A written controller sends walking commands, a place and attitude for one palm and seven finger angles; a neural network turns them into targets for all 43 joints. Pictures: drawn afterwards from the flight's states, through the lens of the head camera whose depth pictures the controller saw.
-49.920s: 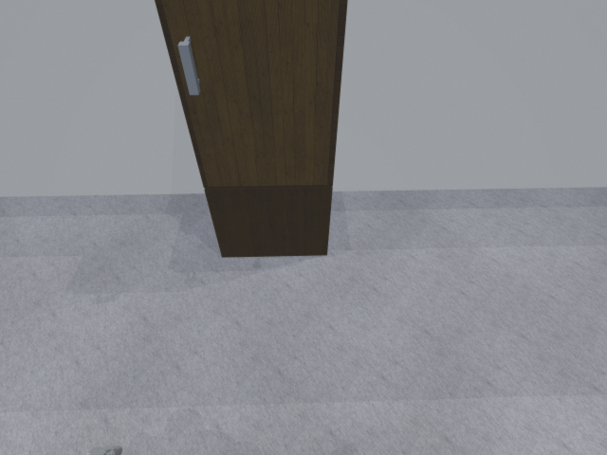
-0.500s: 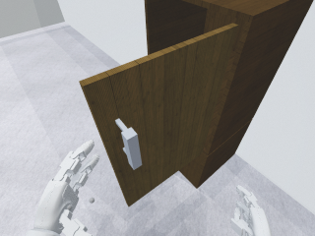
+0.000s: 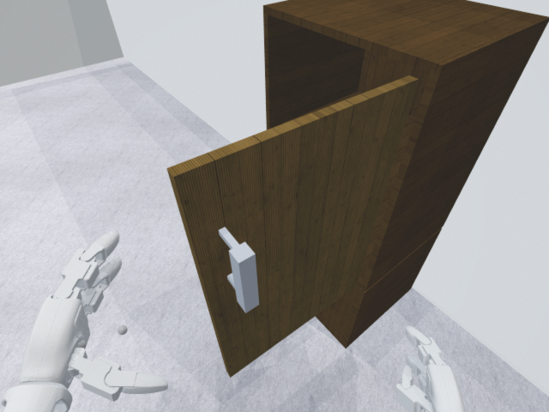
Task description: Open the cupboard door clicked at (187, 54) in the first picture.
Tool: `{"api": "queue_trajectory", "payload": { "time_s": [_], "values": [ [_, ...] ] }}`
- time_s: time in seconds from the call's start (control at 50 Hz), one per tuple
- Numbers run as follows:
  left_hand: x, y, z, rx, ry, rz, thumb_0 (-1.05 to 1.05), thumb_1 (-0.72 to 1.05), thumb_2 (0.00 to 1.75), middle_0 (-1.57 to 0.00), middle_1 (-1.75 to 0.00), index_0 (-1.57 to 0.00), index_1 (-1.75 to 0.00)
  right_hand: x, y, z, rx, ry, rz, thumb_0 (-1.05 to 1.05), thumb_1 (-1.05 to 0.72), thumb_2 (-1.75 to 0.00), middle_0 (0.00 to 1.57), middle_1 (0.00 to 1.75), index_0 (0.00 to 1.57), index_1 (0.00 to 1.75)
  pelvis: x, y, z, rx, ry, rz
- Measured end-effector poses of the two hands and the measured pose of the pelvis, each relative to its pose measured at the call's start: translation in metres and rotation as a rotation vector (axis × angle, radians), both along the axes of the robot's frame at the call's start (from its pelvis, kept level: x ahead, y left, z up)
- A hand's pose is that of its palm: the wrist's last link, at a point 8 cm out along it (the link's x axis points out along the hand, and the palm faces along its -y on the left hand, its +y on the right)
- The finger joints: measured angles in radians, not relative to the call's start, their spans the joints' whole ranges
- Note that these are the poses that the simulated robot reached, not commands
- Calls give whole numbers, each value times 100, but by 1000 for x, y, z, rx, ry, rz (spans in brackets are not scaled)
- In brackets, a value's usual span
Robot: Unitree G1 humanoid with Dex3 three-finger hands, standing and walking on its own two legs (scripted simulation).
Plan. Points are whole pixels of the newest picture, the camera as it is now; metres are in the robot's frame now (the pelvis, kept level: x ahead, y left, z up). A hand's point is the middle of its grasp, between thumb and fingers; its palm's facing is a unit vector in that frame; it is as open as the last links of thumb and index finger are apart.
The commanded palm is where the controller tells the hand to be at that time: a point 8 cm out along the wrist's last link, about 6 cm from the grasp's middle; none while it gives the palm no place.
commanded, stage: draw the hand back to the body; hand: left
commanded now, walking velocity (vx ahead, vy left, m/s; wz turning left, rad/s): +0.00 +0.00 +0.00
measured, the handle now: (237, 269) +0.29 +0.09 +0.09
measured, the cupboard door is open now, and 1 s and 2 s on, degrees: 87 87 87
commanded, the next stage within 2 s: step back with the hand held close in 0.96 s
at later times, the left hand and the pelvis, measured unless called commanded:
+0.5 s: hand (88, 276) +0.21 +0.24 +0.16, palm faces +0.41 -0.82 -0.40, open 10.0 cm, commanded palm +0.16 +0.28 +0.18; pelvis +0.02 -0.01 +0.02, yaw -1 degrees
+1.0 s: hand (81, 273) +0.21 +0.24 +0.17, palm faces +0.44 -0.81 -0.39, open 7.4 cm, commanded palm +0.16 +0.28 +0.19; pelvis +0.02 -0.01 +0.02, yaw -1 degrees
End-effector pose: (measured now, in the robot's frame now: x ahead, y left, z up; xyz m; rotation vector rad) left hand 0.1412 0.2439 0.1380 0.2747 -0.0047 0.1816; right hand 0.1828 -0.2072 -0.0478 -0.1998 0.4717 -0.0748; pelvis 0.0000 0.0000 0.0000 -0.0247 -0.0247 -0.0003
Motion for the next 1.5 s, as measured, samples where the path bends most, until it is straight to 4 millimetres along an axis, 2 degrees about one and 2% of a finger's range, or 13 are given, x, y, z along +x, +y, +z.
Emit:
{"api": "queue_trajectory", "payload": {
  "time_s": [0.12, 0.28, 0.62, 0.74, 0.9, 1.1, 1.2, 1.36, 1.5],
  "values": [
    [-2, 10, 10, 78, -3, 123, -1, -19, 44, -17, -30, -17, -30, 2, 2, -2, -14, 63, 11, 1, -90, -90, 20, 30, 20, 30, 5, 1, 10, 7, -27, -1],
    [11, 21, 26, 136, -41, 178, -1, 7, 55, -18, -30, -18, -30, 7, -1, -7, -17, 131, 16, 1, -90, -90, 20, 30, 20, 30, 12, 0, 17, 17, -46, -5],
    [32, 39, 57, 200, -134, 248, 0, 66, 80, -21, -30, -20, -30, 19, -23, -7, -19, 176, -26, 1, -90, -90, 20, 30, 20, 29, 24, -10, 21, 19, -57, -18],
    [34, 37, 55, 188, -132, 252, 1, 81, 87, -21, -30, -21, -30, 16, -28, -8, -12, 187, -35, 1, -90, -90, 20, 30, 20, 29, 23, -12, 22, 20, -57, -22],
    [28, 33, 50, 178, -114, 238, 1, 87, 90, -21, -30, -21, -30, 9, -30, -9, -14, 196, -44, 1, -90, -90, 20, 30, 20, 29, 19, -14, 22, 18, -63, -23],
    [21, 36, 54, 180, -138, 246, 1, 89, 90, -21, -30, -21, -30, 0, -27, -8, -7, 188, -40, 1, -90, -90, 20, 30, 20, 29, 11, -13, 23, 18, -75, -23],
    [21, 44, 61, 235, -163, 225, 1, 89, 90, -21, -30, -21, -30, -6, -27, -6, -12, 209, -56, 1, -90, -90, 20, 30, 20, 29, 3, -10, 22, 8, -31, -13],
    [11, 47, 50, 282, -91, 139, 1, 89, 90, -21, -30, -21, -30, -33, -34, -7, -46, 258, -133, 1, -90, -90, 20, 30, 20, 29, -16, 3, 20, 16, 14, -26],
    [-10, 57, 56, 322, -143, 125, 1, 88, 90, -22, -30, -22, -30, -61, -28, -8, -60, 267, -154, 1, -90, -90, 20, 30, 20, 29, -40, 9, 15, 21, 17, -29]
  ]
}}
